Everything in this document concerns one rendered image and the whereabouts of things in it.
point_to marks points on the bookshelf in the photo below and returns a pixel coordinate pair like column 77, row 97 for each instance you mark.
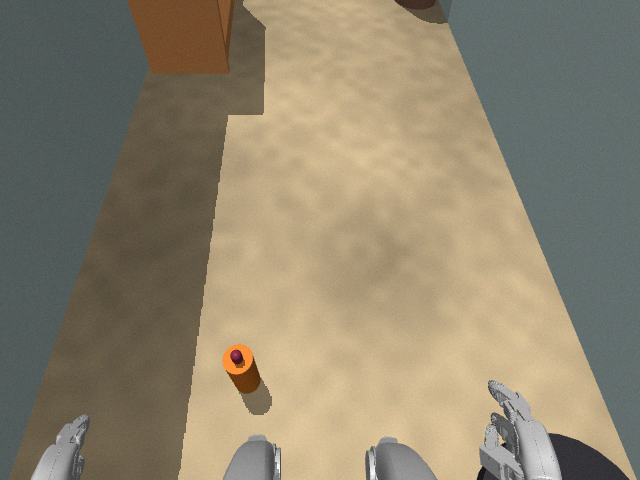
column 185, row 36

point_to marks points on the bottle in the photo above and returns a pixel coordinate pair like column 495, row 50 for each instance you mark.
column 240, row 365

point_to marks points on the left robot hand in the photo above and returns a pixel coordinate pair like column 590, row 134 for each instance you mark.
column 62, row 461

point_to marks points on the right robot hand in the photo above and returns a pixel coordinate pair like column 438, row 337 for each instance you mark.
column 530, row 453

